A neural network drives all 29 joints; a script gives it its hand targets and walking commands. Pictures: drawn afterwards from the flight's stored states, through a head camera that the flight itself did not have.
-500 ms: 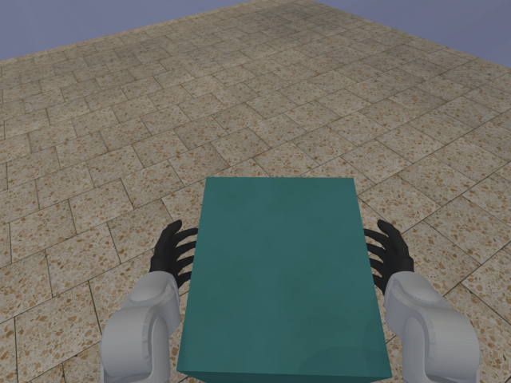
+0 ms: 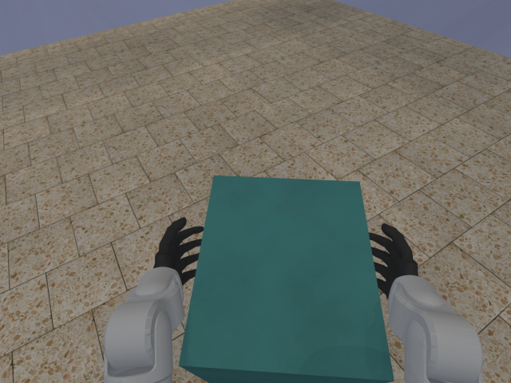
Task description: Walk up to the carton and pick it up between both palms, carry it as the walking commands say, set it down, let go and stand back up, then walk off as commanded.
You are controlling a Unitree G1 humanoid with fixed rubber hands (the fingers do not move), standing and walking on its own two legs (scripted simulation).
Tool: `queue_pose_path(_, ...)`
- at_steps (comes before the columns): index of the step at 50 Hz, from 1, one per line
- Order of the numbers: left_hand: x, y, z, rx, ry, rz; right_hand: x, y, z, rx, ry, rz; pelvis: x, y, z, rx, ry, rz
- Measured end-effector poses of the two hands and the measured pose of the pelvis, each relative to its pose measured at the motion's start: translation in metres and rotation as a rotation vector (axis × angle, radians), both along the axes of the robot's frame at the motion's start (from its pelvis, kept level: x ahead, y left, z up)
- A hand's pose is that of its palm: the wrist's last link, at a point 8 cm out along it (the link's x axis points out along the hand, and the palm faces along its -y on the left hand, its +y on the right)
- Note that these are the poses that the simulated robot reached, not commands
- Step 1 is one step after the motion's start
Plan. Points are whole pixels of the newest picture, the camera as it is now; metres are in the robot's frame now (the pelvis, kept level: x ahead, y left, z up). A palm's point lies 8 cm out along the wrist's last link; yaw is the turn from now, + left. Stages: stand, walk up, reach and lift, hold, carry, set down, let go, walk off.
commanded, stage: carry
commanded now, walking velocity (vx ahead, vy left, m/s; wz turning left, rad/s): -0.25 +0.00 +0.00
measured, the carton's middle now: (280, 286) +0.26 +0.00 +0.02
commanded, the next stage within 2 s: none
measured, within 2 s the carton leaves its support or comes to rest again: neither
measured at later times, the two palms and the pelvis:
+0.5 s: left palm out of the picture +0.03 +0.22 +0.09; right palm out of the picture +0.05 -0.09 +0.10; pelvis -0.19 +0.04 +0.01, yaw +3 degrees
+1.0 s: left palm out of the picture -0.12 +0.21 +0.11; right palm out of the picture -0.11 -0.10 +0.10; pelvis -0.35 +0.05 +0.01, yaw +2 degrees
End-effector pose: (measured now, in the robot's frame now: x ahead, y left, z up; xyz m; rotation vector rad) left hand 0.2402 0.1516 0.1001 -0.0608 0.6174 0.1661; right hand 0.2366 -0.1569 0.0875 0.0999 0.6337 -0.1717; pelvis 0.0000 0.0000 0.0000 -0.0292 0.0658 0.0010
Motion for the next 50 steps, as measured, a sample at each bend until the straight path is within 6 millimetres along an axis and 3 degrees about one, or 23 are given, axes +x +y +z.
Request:
queue_pose_path(4,-0.036,-0.008,-0.001,0.01,0.047,-0.017,-0.042,-0.008,-0.003,0.018,0.048,-0.024,-0.031,-0.002,0.009,0.04,-0.013,-0.004)
queue_pose_path(9,-0.073,-0.002,0.008,0.012,0.0,-0.005,-0.071,-0.002,0.01,0.015,0.0,-0.01,-0.068,0.002,0.011,0.063,-0.012,0.0)
queue_pose_path(16,-0.131,0.036,-0.001,-0.029,-0.024,0.048,-0.111,0.036,0.014,-0.03,-0.024,0.045,-0.122,0.024,0.002,0.045,0.009,0.041)
queue_pose_path(19,-0.164,0.055,-0.013,-0.06,0.015,0.084,-0.136,0.055,0.008,-0.058,0.016,0.078,-0.148,0.033,0.003,0.041,0.0,0.05)
queue_pose_path(23,-0.201,0.066,-0.01,-0.076,0.026,0.101,-0.171,0.067,0.012,-0.067,0.027,0.09,-0.179,0.04,0.009,-0.002,-0.012,0.053)
queue_pose_path(30,-0.241,0.059,0.003,-0.051,-0.02,0.053,-0.226,0.058,0.018,-0.051,-0.019,0.046,-0.231,0.043,0.007,-0.013,-0.002,0.037)
queue_pose_path(35,-0.274,0.038,0.002,-0.011,-0.015,0.011,-0.272,0.038,0.005,-0.014,-0.014,0.006,-0.271,0.036,0.0,0.006,0.006,0.002)
queue_pose_path(40,-0.313,0.025,0.001,0.005,0.041,-0.019,-0.319,0.025,0.0,0.014,0.043,-0.027,-0.303,0.031,0.01,0.033,-0.009,-0.003)
queue_pose_path(45,-0.337,0.031,0.012,0.003,-0.006,-0.011,-0.336,0.032,0.014,0.016,-0.005,-0.007,-0.328,0.035,0.012,0.042,-0.003,0.004)
queue_pose_path(50,-0.361,0.055,0.007,-0.018,-0.02,0.028,-0.348,0.055,0.017,-0.012,-0.019,0.036,-0.351,0.047,0.007,0.035,0.005,0.035)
